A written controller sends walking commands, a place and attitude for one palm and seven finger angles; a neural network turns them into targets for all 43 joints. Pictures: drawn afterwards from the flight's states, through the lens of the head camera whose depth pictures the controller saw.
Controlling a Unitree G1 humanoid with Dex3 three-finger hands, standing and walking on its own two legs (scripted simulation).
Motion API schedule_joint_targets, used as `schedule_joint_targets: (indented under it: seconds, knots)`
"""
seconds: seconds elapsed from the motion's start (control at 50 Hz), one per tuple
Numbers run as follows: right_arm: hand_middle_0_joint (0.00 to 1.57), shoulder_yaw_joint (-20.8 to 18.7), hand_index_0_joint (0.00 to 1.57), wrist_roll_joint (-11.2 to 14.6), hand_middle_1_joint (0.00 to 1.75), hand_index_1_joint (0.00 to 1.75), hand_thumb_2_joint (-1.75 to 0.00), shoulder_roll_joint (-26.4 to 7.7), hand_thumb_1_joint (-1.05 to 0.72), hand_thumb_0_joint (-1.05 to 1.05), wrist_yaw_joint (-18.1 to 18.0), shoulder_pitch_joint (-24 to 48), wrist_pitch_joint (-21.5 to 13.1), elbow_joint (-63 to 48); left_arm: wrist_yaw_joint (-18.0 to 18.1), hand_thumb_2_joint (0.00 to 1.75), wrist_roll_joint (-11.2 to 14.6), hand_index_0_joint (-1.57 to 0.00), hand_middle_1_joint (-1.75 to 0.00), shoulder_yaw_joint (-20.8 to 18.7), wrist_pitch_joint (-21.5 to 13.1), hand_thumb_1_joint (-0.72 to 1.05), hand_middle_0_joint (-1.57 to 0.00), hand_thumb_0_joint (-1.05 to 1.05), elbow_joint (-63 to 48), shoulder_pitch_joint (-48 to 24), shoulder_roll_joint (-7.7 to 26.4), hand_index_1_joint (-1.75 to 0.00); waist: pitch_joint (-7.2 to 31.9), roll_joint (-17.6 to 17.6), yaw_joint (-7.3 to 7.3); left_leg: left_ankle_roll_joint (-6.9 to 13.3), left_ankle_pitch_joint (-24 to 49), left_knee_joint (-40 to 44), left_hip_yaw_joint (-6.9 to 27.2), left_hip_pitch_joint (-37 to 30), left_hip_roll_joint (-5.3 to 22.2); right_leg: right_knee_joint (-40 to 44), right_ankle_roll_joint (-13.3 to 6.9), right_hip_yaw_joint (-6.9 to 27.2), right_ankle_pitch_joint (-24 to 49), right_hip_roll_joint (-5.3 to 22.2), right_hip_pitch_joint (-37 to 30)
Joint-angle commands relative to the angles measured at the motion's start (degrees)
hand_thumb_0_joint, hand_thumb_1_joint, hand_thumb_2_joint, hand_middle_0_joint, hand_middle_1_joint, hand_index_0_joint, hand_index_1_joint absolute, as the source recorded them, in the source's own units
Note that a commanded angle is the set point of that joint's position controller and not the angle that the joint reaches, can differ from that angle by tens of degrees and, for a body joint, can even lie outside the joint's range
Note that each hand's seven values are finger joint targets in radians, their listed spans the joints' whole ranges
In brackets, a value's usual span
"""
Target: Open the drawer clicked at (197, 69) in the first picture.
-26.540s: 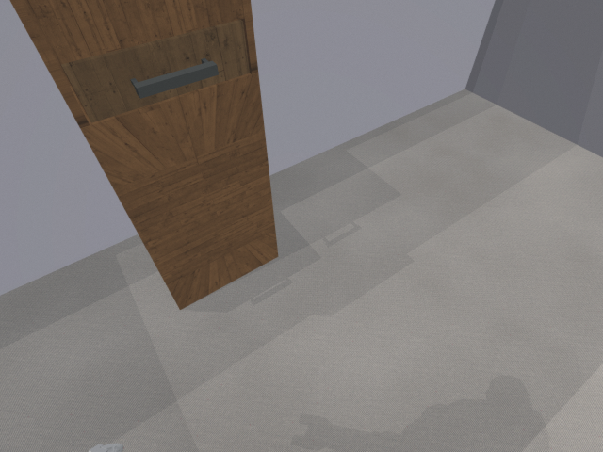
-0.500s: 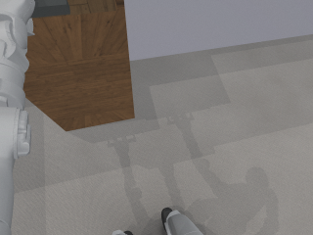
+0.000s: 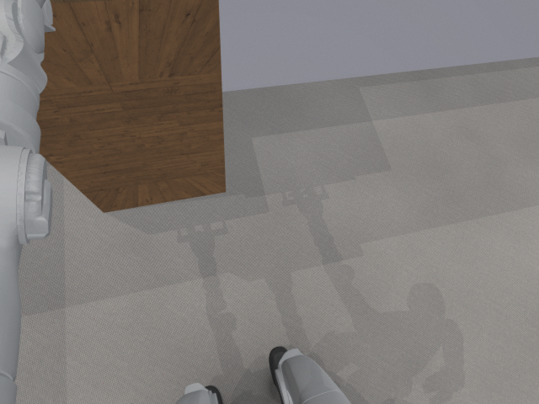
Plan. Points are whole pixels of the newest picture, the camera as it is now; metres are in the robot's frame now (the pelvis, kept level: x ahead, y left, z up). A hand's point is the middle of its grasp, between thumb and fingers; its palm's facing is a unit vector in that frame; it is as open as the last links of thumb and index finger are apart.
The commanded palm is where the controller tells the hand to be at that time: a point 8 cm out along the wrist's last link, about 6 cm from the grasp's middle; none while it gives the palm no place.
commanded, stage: pull the drawer open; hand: left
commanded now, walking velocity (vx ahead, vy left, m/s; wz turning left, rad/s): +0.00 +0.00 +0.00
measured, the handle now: out of the picture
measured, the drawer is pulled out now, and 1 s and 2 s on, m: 0.02 0.04 0.05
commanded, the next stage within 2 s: none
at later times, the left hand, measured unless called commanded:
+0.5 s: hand (36, 26) +0.60 +0.16 +0.12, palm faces -0.10 -0.03 -0.99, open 5.7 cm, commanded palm +0.62 +0.15 +0.16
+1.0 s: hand (37, 35) +0.59 +0.16 +0.11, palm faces -0.07 -0.03 -1.00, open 5.6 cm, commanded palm +0.60 +0.15 +0.16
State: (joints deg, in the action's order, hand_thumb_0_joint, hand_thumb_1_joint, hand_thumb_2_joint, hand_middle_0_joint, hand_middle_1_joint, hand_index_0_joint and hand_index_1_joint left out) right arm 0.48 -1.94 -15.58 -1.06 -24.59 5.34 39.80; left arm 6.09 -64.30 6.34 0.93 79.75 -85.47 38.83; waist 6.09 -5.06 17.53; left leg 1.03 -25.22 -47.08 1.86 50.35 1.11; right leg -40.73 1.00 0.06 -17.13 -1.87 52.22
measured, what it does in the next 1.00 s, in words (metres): stands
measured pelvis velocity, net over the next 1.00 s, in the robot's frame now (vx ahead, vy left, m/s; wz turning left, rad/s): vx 0.01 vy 0.00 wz -0.02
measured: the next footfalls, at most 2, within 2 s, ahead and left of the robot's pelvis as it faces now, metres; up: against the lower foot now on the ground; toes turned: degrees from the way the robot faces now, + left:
none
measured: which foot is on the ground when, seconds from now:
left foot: down 0.00-1.00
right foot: down 0.00-1.00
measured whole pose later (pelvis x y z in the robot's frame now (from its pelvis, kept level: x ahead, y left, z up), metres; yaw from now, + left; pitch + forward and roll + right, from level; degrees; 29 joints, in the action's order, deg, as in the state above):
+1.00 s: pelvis +0.01 +0.00 +0.01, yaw -1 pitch +25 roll -2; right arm -1.6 -1.4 -15.1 -0.1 -27.9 6.8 42.1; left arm 5.3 -60.7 3.9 1.8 67.2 -69.7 35.1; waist 6.9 -5.5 12.7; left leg 0.8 -24.0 -41.5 0.3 42.0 1.7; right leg -36.3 0.6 1.8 -16.2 -2.5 44.9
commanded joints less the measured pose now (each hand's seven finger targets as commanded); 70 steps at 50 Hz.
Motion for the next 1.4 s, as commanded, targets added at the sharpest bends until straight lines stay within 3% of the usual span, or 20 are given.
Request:
schedule_joint_targets:
  seconds: [0.0, 0.08, 0.18, 0.28, 0.32, 0.36, 0.4, 0.44, 0.46, 0.56, 0.64, 0.74, 0.82, 0.88, 0.94, 0.98, 1.0, 1.1, 1.26, 1.38]
  knots:
    - [0.20, -3.63, 0.20, 0.28, 0.30, 0.30, -0.90, -10.76, -0.90, 0.00, -0.96, -17.66, 0.79, 1.08, 1.04, 0.90, -0.06, -0.40, -1.35, -2.06, 1.71, 0.90, -0.40, 0.00, -9.94, -29.07, 11.94, -1.35, 31.82, -6.56, 2.77, 1.88, 34.87, 1.50, -0.23, -18.66, -0.17, 1.13, -1.64, -1.70, 23.26, -1.79, -19.54]
    - [0.20, -4.17, 0.20, 0.13, 0.30, 0.30, -0.90, -10.38, -0.90, 0.00, -0.71, -17.54, 1.10, 0.66, 0.38, 0.90, 0.22, -0.40, -1.35, -4.00, 1.14, 0.90, -0.40, 0.00, -13.31, -24.31, 12.82, -1.35, 33.86, -8.49, 0.18, 1.39, 37.47, 2.26, -0.29, -20.96, -0.08, 1.35, -2.02, -1.89, 24.11, -2.04, -21.25]
    - [0.20, -5.06, 0.20, 0.51, 0.30, 0.30, -0.90, -10.18, -0.90, 0.00, -0.08, -16.53, 1.24, 0.30, -0.87, 0.90, 1.92, -0.40, -1.35, -4.39, 1.05, 0.90, -0.40, 0.00, -17.12, -13.81, 9.93, -1.35, 33.74, -6.12, -3.35, 1.12, 41.05, 3.82, -0.46, -23.74, 0.27, 2.58, -2.05, -2.43, 25.53, -2.41, -23.58]
    - [0.20, -5.70, 0.20, 0.47, 0.30, 0.30, -0.90, -9.94, -0.90, 0.00, 0.41, -15.46, 1.24, 0.72, -0.98, 0.90, 3.39, -0.40, -1.35, -3.27, 0.85, 0.90, -0.40, 0.00, -20.87, -8.93, 6.18, -1.35, 31.71, -4.17, -4.79, 1.14, 45.01, 5.06, -0.62, -26.35, 0.50, 3.64, -1.92, -2.60, 27.34, -2.59, -24.45]
    - [0.20, -5.98, 0.20, 0.54, 0.30, 0.30, -0.90, -9.85, -0.90, 0.00, 0.56, -14.93, 1.29, 0.90, -0.87, 0.90, 3.74, -0.40, -1.35, -2.26, 0.83, 0.90, -0.40, 0.00, -21.31, -7.77, 4.24, -1.35, 29.63, -2.74, -4.71, 1.04, 45.21, 5.58, -0.64, -26.75, 0.59, 4.14, -1.79, -2.69, 27.15, -2.56, -24.15]
    - [0.20, -5.98, 0.20, 0.55, 0.30, 0.30, -0.90, -10.48, -0.90, 0.00, 0.21, -15.55, 1.09, 2.91, 0.44, 0.90, 3.63, -0.40, -1.35, -1.27, 0.76, 0.90, -0.40, 0.00, -19.25, -20.85, 5.59, -1.35, 24.80, -2.38, -0.18, 1.05, 41.24, 5.40, -0.36, -25.07, 0.39, 4.76, -1.65, -2.38, 25.89, -2.58, -19.88]
    - [0.20, -5.28, 0.20, 0.80, 0.30, 0.30, -0.90, -10.81, -0.90, 0.00, -0.15, -16.59, 0.38, 3.74, 1.89, 0.90, 3.02, -0.40, -1.35, -1.83, 1.25, 0.90, -0.40, 0.00, -13.70, -25.22, 7.68, -1.35, 23.15, -1.46, 1.77, 1.35, 37.75, 4.98, -0.29, -22.64, 0.01, 4.40, -1.67, -2.16, 24.33, -2.26, -18.53]
    - [0.20, -5.14, 0.20, 0.24, 0.30, 0.30, -0.90, -10.89, -0.90, 0.00, -0.35, -16.67, -0.03, 3.47, 2.59, 0.90, 2.09, -0.40, -1.35, -2.84, 0.49, 0.90, -0.40, 0.00, -13.29, -26.12, 9.07, -1.35, 26.22, -4.02, 1.52, 1.14, 41.14, 4.03, -0.22, -23.63, -0.13, 3.27, -1.83, -1.90, 25.55, -1.96, -18.26]
    - [0.20, -5.11, 0.20, 0.03, 0.30, 0.30, -0.90, -10.21, -0.90, 0.00, -0.29, -16.94, -0.28, 3.05, 2.63, 0.90, 1.82, -0.40, -1.35, -0.76, -0.05, 0.90, -0.40, 0.00, -13.82, -26.77, 6.40, -1.35, 27.84, -6.59, 1.77, 0.99, 43.82, 3.28, 0.11, -25.29, -0.02, 2.73, -1.71, -1.89, 25.61, -1.83, -17.13]
    - [0.20, -5.04, 0.20, -0.32, 0.30, 0.30, -0.90, -10.20, -0.90, 0.00, 0.18, -16.85, -0.59, 1.88, 3.15, 0.90, 1.41, -0.40, -1.35, -0.20, -0.44, 0.90, -0.40, 0.00, -12.74, -27.13, 4.67, -1.35, 30.54, -5.81, 2.36, 1.03, 45.62, 1.16, 0.89, -25.45, 0.18, 1.44, -1.47, -1.85, 25.83, -1.96, -16.09]
    - [0.20, -4.96, 0.20, -0.34, 0.30, 0.30, -0.90, -10.43, -0.90, 0.00, 0.28, -16.38, -0.61, 1.48, 3.25, 0.90, 1.22, -0.40, -1.35, -0.76, 0.26, 0.90, -0.40, 0.00, -13.50, -28.44, 5.76, -1.35, 32.39, -5.84, 2.58, 1.43, 42.24, 0.55, 0.17, -24.00, -0.19, 1.14, -1.53, -1.56, 25.94, -1.92, -17.60]
    - [0.20, -5.24, 0.20, -0.10, 0.30, 0.30, -0.90, -9.97, -0.90, 0.00, 0.19, -15.76, 0.10, 0.31, 2.44, 0.90, 1.03, -0.40, -1.35, -3.01, 1.02, 0.90, -0.40, 0.00, -15.74, -22.94, 8.05, -1.35, 35.74, -6.09, -0.14, 1.29, 42.03, 1.48, -0.49, -23.61, -0.66, 1.19, -1.84, -1.41, 27.90, -1.93, -22.75]
    - [0.20, -5.39, 0.20, 0.21, 0.30, 0.30, -0.90, -9.61, -0.90, 0.00, 0.33, -14.61, 0.42, -0.46, 0.71, 0.90, 2.42, -0.40, -1.35, -4.58, 0.86, 0.90, -0.40, 0.00, -20.14, -13.95, 8.69, -1.35, 37.07, -4.72, -3.99, 1.30, 42.72, 3.16, -1.10, -24.20, -0.50, 2.17, -1.82, -1.35, 30.59, -1.92, -28.01]
    - [0.20, -5.67, 0.20, 0.60, 0.30, 0.30, -0.90, -9.44, -0.90, 0.00, 0.47, -13.50, 0.65, -0.39, -0.19, 0.90, 3.52, -0.40, -1.35, -3.22, 0.41, 0.90, -0.40, 0.00, -22.11, -9.37, 5.89, -1.35, 33.47, -3.38, -5.04, 1.33, 41.13, 4.77, -1.27, -24.24, -0.51, 3.57, -1.82, -1.54, 29.90, -2.18, -28.17]
    - [0.20, -6.00, 0.20, 0.64, 0.30, 0.30, -0.90, -9.78, -0.90, 0.00, 0.24, -12.54, 0.82, -0.16, 0.02, 0.90, 3.91, -0.40, -1.35, -5.79, -0.21, 0.90, -0.40, 0.00, -23.60, -6.12, 8.36, -1.35, 32.49, -1.23, -6.35, 1.42, 40.44, 6.04, -2.00, -23.73, -0.83, 4.43, -1.92, -1.04, 31.56, -2.04, -30.76]
    - [0.20, -5.73, 0.20, 1.12, 0.30, 0.30, -0.90, -10.05, -0.90, 0.00, -0.24, -13.51, 0.44, 2.29, 1.12, 0.90, 3.48, -0.40, -1.35, -1.36, 0.51, 0.90, -0.40, 0.00, -18.39, -18.76, 6.10, -1.35, 23.29, 0.82, -0.50, 1.42, 32.67, 6.62, -1.52, -20.47, -0.84, 5.73, -1.50, -1.39, 26.74, -2.06, -24.14]
    - [0.20, -5.36, 0.20, 1.49, 0.30, 0.30, -0.90, -10.59, -0.90, 0.00, -0.47, -14.47, 0.00, 3.35, 1.99, 0.90, 3.16, -0.40, -1.35, -2.22, 0.84, 0.90, -0.40, 0.00, -15.47, -22.22, 8.22, -1.35, 21.64, 1.24, 0.52, 1.49, 30.69, 6.71, -1.11, -19.31, -0.77, 5.68, -1.41, -1.44, 24.16, -1.91, -22.30]
    - [0.20, -5.42, 0.20, 0.13, 0.30, 0.30, -0.90, -10.01, -0.90, 0.00, -0.47, -16.27, -1.37, 3.23, 3.60, 0.90, 1.67, -0.40, -1.35, -1.30, -1.21, 0.90, -0.40, 0.00, -15.26, -26.04, 6.63, -1.35, 29.72, -6.01, 1.09, 1.18, 40.00, 3.74, -0.60, -24.49, -0.74, 2.99, -1.70, -1.37, 26.25, -1.70, -19.92]
    - [0.20, -5.13, 0.20, 0.11, 0.30, 0.30, -0.90, -10.19, -0.90, 0.00, -0.08, -16.17, -1.57, 2.04, 3.82, 0.90, 1.41, -0.40, -1.35, -0.12, -0.52, 0.90, -0.40, 0.00, -12.63, -26.87, 4.92, -1.35, 30.60, -5.10, 2.11, 1.46, 36.66, 2.60, -0.10, -23.02, -0.73, 2.36, -1.57, -1.60, 23.44, -1.82, -18.18]
    - [0.20, -5.54, 0.20, 0.15, 0.30, 0.30, -0.90, -9.87, -0.90, 0.00, 0.32, -15.49, -0.81, 1.11, 3.04, 0.90, 1.40, -0.40, -1.35, -2.04, 0.29, 0.90, -0.40, 0.00, -16.31, -20.58, 5.74, -1.35, 33.62, -6.74, -1.19, 0.89, 40.20, 2.95, -0.03, -25.36, -0.41, 2.10, -1.90, -2.04, 24.29, -1.96, -20.58]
